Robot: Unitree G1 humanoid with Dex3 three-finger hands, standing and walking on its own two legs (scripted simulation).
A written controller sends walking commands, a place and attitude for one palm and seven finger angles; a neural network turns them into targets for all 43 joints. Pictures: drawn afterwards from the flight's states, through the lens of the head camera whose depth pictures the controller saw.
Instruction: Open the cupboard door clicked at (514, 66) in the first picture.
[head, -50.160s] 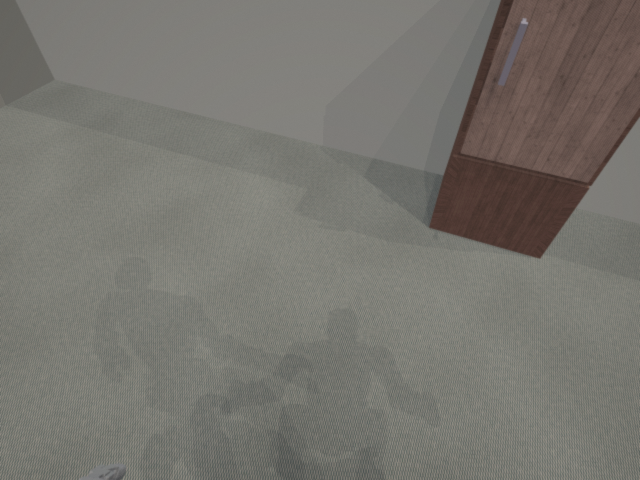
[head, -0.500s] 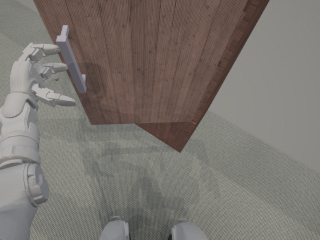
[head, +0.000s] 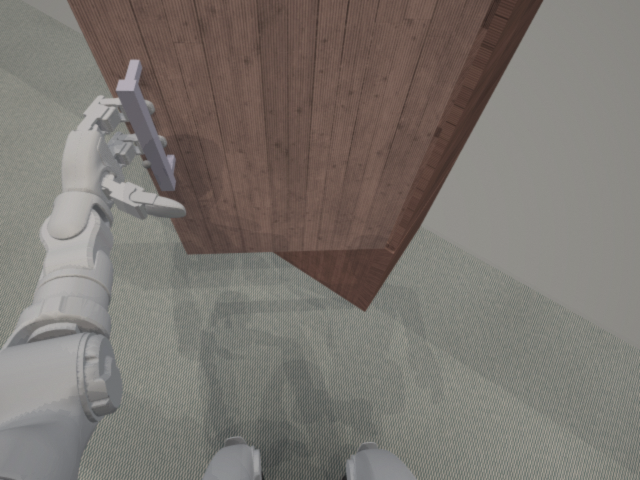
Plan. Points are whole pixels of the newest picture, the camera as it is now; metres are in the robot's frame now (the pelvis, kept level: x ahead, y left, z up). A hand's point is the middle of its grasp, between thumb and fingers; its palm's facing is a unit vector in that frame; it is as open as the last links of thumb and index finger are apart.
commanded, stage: slide the fingers in behind the handle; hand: left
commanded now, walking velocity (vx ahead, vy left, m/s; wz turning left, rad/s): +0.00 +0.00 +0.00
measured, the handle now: (153, 132) +0.53 +0.19 +0.09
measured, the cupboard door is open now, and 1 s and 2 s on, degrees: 38 38 45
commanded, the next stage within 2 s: close the thumb around the handle in 0.78 s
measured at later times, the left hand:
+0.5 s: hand (170, 164) +0.48 +0.16 +0.09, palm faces +0.03 -1.00 -0.01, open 14.0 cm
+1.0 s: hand (168, 165) +0.48 +0.17 +0.09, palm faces +0.02 -1.00 -0.01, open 13.7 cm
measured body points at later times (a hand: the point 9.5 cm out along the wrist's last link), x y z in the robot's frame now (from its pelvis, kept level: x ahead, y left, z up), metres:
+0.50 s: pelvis +0.00 -0.01 +0.00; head +0.10 +0.00 +0.44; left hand +0.47 +0.22 +0.09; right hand +0.03 -0.27 -0.12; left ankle +0.03 +0.12 -0.68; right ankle -0.01 -0.13 -0.68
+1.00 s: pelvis +0.00 -0.01 +0.00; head +0.09 +0.01 +0.44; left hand +0.47 +0.22 +0.09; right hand +0.03 -0.27 -0.12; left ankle +0.03 +0.12 -0.68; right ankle -0.01 -0.13 -0.68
